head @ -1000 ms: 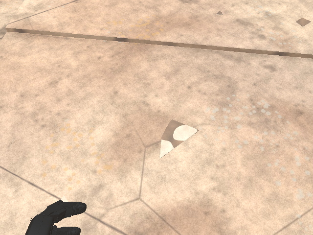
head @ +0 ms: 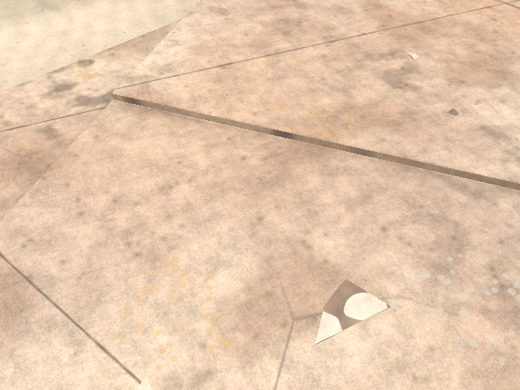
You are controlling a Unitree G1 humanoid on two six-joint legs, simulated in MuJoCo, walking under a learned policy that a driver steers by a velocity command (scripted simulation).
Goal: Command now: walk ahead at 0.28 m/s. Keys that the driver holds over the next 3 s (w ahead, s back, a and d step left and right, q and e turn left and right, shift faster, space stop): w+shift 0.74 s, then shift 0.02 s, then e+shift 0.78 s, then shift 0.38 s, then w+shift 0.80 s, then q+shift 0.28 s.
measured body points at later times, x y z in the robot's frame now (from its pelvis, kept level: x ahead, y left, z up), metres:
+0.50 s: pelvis +0.20 -0.07 +0.00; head +0.20 -0.08 +0.45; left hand +0.12 +0.17 -0.14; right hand +0.37 -0.31 -0.11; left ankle +0.31 +0.08 -0.66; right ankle +0.09 -0.14 -0.74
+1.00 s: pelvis +0.60 -0.02 +0.00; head +0.64 -0.03 +0.45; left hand +0.75 +0.21 -0.13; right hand +0.54 -0.27 -0.14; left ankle +0.54 +0.03 -0.74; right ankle +0.73 -0.15 -0.68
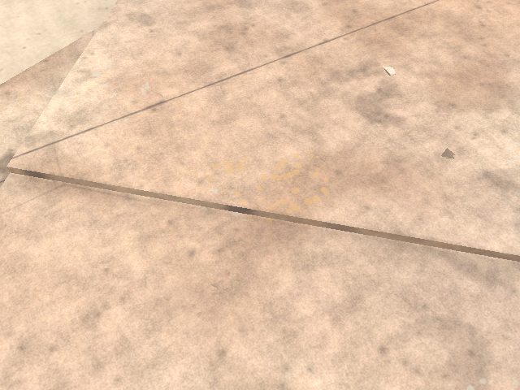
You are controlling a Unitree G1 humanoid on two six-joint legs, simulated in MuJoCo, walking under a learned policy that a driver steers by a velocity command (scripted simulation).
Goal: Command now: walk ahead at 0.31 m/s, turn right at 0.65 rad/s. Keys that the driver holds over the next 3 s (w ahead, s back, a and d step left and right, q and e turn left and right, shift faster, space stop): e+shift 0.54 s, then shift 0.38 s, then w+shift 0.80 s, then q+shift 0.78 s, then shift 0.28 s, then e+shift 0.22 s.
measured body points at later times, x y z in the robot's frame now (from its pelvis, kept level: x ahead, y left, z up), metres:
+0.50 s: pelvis +0.19 +0.01 -0.01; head +0.23 -0.02 +0.44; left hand +0.37 +0.27 -0.11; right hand +0.26 -0.29 -0.12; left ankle +0.33 +0.18 -0.68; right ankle +0.24 -0.04 -0.74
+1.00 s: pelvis +0.28 +0.08 +0.01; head +0.31 +0.09 +0.45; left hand +0.53 +0.23 -0.13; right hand +0.17 -0.20 -0.09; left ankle +0.33 +0.13 -0.74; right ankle +0.14 -0.01 -0.67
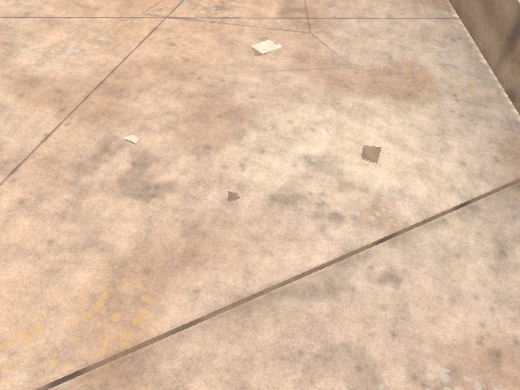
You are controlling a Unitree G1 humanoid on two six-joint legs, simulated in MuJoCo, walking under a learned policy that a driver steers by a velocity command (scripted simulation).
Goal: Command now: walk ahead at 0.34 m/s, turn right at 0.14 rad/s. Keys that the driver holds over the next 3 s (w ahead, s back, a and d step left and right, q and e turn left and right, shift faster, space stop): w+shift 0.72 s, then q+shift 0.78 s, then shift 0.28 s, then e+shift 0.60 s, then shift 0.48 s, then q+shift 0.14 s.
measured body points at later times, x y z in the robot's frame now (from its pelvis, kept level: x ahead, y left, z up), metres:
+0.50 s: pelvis +0.16 -0.03 -0.01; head +0.17 -0.04 +0.44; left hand +0.16 +0.25 -0.13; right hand +0.32 -0.29 -0.11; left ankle +0.28 +0.12 -0.68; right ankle +0.04 -0.12 -0.75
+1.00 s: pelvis +0.53 +0.03 -0.01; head +0.58 +0.04 +0.44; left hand +0.72 +0.28 -0.10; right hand +0.52 -0.25 -0.14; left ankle +0.46 +0.10 -0.75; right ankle +0.72 -0.09 -0.69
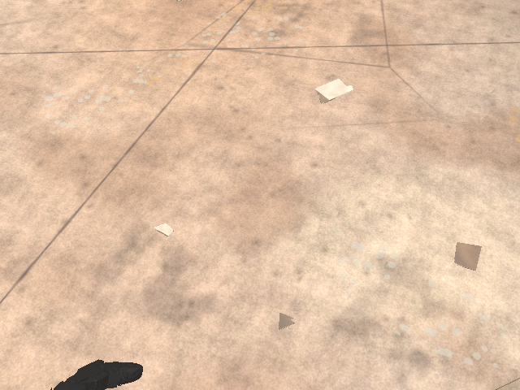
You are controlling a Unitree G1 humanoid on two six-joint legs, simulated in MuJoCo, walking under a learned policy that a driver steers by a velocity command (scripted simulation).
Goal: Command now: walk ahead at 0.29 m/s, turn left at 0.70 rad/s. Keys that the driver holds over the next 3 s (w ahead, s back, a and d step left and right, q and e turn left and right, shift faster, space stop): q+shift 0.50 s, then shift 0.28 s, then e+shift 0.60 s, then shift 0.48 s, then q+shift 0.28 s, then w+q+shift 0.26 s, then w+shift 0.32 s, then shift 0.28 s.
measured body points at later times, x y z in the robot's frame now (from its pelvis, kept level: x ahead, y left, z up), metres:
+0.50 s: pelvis +0.12 +0.01 +0.00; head +0.13 +0.06 +0.45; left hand +0.12 +0.33 -0.12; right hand +0.40 -0.17 -0.06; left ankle +0.10 +0.10 -0.73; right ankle +0.21 -0.12 -0.69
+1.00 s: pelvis +0.12 +0.01 +0.02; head +0.15 +0.01 +0.47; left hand +0.02 +0.27 -0.09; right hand +0.42 -0.07 -0.07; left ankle +0.05 +0.09 -0.66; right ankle +0.20 -0.03 -0.71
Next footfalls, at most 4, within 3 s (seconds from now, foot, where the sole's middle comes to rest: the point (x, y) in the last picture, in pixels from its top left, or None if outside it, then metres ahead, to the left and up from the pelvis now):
0.06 right None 0.27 -0.11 -0.75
0.44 left None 0.14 0.12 -0.75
0.84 right None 0.23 -0.01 -0.74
1.24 left None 0.07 0.12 -0.76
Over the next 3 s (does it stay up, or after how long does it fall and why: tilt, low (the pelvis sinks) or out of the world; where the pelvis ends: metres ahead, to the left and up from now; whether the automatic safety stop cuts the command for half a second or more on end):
stays up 0.46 0.21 0.02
